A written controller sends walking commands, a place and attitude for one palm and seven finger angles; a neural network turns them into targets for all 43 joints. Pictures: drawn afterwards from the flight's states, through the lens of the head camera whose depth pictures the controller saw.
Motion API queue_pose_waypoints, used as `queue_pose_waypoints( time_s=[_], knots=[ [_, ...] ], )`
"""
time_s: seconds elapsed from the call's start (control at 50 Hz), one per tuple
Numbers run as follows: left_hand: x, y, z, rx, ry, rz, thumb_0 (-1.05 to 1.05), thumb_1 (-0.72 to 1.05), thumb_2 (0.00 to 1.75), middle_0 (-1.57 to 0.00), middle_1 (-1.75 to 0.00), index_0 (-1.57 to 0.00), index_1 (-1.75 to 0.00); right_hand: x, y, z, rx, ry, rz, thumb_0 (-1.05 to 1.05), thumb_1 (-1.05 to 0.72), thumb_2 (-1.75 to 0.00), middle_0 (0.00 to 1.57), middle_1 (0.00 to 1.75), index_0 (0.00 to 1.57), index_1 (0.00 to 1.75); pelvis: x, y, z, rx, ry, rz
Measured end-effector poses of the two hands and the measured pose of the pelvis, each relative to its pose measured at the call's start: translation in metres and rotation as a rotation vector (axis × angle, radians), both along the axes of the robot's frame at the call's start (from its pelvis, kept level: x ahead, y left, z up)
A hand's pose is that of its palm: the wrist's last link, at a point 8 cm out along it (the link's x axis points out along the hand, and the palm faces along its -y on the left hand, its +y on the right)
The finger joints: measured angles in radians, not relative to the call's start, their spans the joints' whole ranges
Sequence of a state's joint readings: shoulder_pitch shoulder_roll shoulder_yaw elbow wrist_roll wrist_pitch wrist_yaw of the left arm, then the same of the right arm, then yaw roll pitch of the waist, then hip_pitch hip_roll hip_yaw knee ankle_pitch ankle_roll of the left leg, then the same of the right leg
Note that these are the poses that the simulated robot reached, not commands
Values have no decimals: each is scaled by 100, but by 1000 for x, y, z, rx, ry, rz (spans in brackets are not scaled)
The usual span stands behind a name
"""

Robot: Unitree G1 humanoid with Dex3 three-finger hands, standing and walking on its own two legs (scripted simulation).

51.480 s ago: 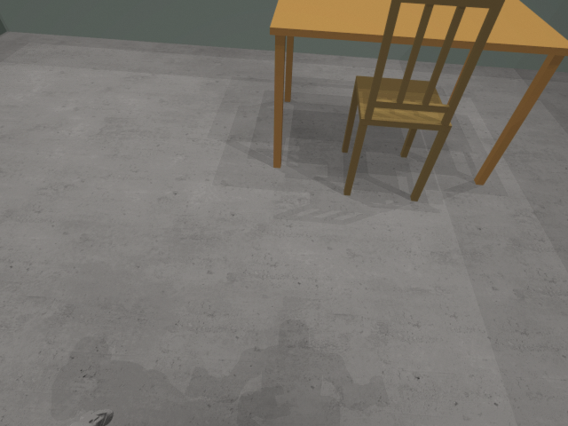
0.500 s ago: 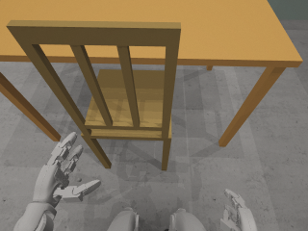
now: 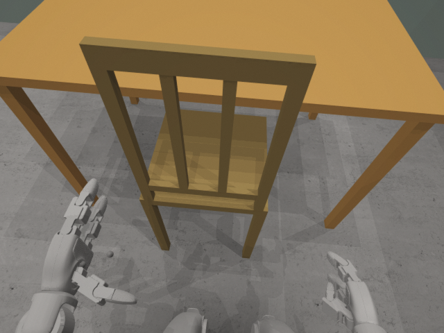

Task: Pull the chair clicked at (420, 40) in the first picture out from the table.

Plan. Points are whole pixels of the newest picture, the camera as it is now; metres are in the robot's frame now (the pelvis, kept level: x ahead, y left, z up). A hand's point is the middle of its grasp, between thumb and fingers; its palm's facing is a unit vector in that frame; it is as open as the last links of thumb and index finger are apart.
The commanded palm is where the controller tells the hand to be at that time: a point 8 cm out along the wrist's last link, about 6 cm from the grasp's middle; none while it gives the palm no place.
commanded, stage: raise the hand toward the chair's back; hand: left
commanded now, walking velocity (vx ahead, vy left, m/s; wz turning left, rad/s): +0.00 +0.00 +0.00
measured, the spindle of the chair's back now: (177, 142) +0.48 +0.13 +0.02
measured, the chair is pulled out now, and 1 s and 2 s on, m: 0.00 0.00 0.00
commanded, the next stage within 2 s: aim the fingers beside a spindle in 0.74 s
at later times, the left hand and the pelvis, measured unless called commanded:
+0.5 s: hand (94, 242) +0.25 +0.23 +0.04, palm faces -0.02 -1.00 -0.03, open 16.9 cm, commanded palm +0.23 +0.28 +0.04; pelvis +0.01 +0.03 +0.01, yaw -1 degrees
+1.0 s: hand (110, 243) +0.25 +0.21 +0.03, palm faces +0.02 -1.00 -0.05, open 16.9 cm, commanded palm +0.24 +0.26 +0.04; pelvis +0.00 +0.00 +0.00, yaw +0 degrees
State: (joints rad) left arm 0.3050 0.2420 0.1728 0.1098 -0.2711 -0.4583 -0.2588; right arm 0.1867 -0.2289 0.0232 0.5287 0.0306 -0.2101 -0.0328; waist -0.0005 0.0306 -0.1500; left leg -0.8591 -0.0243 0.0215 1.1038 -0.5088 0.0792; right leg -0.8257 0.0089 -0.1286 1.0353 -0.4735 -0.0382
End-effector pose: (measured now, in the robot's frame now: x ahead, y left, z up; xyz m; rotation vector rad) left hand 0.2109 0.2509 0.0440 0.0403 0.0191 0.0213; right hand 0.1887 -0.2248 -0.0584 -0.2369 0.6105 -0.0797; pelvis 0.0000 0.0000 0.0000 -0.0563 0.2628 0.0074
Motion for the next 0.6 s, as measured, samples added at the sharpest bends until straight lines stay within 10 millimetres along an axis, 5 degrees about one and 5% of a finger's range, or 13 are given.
queue_pose_waypoints(
  time_s=[0.1, 0.3, 0.42, 0.6],
  knots=[
    [2, 8, -13, -22, 91, -45, -1, -47, 31, -6, -9, -6, -9, -1, 17, 1, 4, 12, 20, 1, -91, -90, 21, 30, 21, 30, -1, 10, 2, -10, -4, -1],
    [15, 36, 1, 7, 10, 0, -1, -49, 31, -6, -8, -6, -8, -25, 16, -5, -41, 115, 0, 1, -90, -90, 21, 30, 21, 30, 2, 23, 4, -22, 0, 2],
    [22, 34, -10, -16, 91, -53, -1, -49, 30, -6, -8, -6, -8, -36, 9, -4, -51, 139, -41, 1, -91, -90, 21, 30, 21, 30, 4, 28, 6, -24, 4, -8],
    [19, 35, 5, 14, 12, -2, -1, -49, 30, -6, -8, -6, -8, -37, 6, -2, -50, 135, -31, 1, -91, -90, 21, 30, 21, 30, 5, 25, 7, -19, 4, -8]
  ],
)
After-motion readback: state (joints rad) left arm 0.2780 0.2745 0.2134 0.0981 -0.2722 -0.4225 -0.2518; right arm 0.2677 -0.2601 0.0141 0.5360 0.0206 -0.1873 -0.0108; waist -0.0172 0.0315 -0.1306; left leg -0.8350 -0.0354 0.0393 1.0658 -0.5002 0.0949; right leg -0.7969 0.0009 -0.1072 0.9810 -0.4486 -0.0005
